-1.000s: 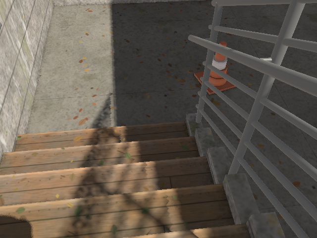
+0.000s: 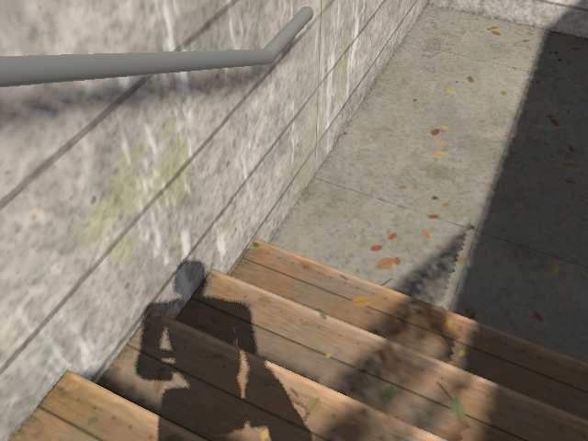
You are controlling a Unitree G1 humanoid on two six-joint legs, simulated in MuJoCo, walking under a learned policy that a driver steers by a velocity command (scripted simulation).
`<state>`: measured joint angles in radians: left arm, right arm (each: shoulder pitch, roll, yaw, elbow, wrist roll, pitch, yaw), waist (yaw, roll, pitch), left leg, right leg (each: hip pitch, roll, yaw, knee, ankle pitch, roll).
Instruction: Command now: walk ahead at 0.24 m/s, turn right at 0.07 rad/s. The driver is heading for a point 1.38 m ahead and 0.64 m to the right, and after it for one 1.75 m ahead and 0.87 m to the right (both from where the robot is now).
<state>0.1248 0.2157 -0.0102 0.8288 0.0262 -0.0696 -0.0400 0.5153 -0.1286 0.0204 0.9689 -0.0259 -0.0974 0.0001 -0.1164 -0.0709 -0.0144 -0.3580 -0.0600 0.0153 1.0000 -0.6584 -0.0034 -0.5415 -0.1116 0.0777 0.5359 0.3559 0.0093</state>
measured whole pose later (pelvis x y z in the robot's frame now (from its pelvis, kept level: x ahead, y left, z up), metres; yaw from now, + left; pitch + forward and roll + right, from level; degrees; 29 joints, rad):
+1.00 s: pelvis +0.21 -0.02 -0.09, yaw -33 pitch +5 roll -2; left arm 0.27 0.28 0.04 0.75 0.08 -0.05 -0.03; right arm 0.27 -0.24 -0.05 0.69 -0.05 -0.07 0.02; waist -0.04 -0.01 -0.06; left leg -0.31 0.00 0.13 0.38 -0.17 0.09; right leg -0.84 0.08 0.12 1.43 -0.15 0.09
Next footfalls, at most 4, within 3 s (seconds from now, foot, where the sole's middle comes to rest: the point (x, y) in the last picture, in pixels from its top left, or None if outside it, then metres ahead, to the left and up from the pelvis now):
0.08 right None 0.20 -0.16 -0.87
0.74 left None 0.29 0.01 -0.87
1.36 right None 0.17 -0.16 -0.87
1.84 left None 0.58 -0.18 -1.05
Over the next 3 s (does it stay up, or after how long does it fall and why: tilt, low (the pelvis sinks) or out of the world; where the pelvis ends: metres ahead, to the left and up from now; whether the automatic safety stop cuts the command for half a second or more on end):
stays up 1.02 -0.58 -0.61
